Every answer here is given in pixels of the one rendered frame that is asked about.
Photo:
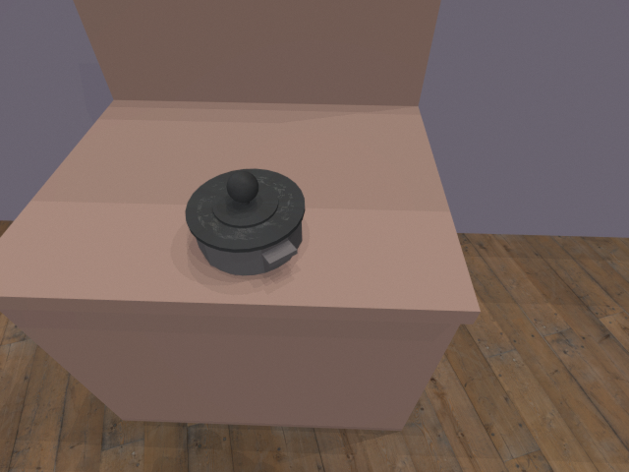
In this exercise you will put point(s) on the lid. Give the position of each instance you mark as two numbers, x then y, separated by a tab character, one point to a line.
221	223

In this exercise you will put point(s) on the knob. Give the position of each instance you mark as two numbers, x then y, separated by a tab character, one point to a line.
242	186

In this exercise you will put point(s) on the table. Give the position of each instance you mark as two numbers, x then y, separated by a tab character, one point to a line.
102	272

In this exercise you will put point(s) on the pot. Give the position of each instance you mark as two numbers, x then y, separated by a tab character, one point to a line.
256	262

